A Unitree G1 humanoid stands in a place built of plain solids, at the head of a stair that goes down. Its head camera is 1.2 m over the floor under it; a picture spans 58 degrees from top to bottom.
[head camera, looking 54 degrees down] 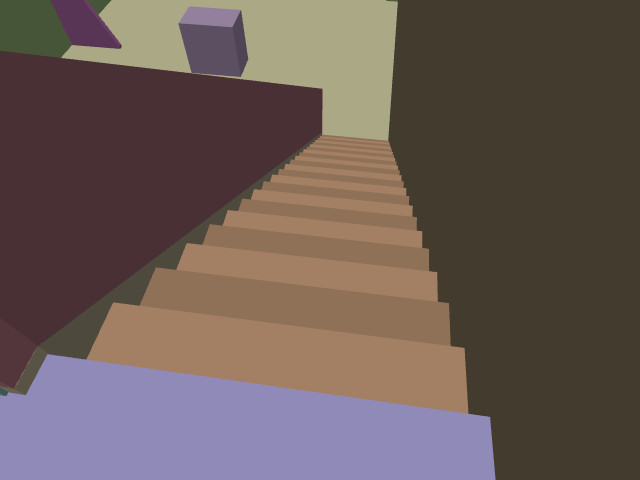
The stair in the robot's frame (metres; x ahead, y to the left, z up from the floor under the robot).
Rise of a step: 0.19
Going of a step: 0.27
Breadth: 1.25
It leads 8 degrees to the right of straight ahead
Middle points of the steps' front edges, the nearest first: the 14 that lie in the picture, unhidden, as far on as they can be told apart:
0.38 0.17 0.00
0.65 0.13 -0.19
0.92 0.09 -0.38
1.18 0.05 -0.57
1.45 0.02 -0.76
1.72 -0.02 -0.95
1.99 -0.06 -1.14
2.25 -0.10 -1.33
2.52 -0.13 -1.52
2.79 -0.17 -1.71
3.05 -0.21 -1.90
3.32 -0.24 -2.09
3.59 -0.28 -2.28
3.86 -0.32 -2.47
